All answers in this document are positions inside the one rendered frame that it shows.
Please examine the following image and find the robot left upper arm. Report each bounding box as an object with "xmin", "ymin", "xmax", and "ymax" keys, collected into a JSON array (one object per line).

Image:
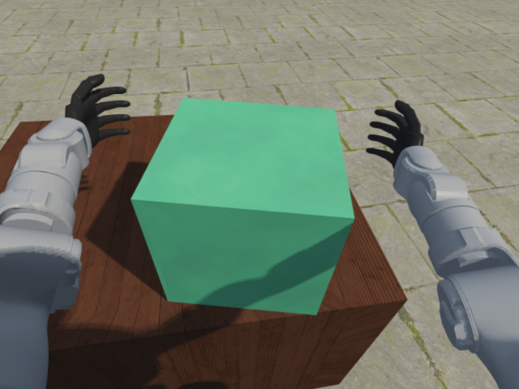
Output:
[{"xmin": 0, "ymin": 224, "xmax": 82, "ymax": 389}]

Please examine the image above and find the pedestal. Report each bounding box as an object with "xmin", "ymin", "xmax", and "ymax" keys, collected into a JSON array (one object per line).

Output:
[{"xmin": 0, "ymin": 115, "xmax": 408, "ymax": 389}]

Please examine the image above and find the left robot hand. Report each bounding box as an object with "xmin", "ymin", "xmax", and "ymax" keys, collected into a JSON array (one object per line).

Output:
[{"xmin": 65, "ymin": 74, "xmax": 131, "ymax": 148}]

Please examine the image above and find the robot left forearm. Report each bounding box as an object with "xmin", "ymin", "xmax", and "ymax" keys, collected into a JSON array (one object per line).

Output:
[{"xmin": 0, "ymin": 118, "xmax": 92, "ymax": 235}]

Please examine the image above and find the carton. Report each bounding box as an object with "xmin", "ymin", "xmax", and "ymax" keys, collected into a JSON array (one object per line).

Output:
[{"xmin": 131, "ymin": 98, "xmax": 354, "ymax": 315}]

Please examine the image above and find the right robot hand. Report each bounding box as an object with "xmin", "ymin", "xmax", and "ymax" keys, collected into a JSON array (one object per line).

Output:
[{"xmin": 366, "ymin": 100, "xmax": 424, "ymax": 168}]

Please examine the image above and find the robot right forearm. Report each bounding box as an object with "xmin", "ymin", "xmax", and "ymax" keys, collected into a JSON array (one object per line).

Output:
[{"xmin": 393, "ymin": 146, "xmax": 519, "ymax": 278}]

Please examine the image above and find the robot right upper arm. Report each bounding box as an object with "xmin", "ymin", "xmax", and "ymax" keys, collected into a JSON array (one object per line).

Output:
[{"xmin": 437, "ymin": 265, "xmax": 519, "ymax": 389}]

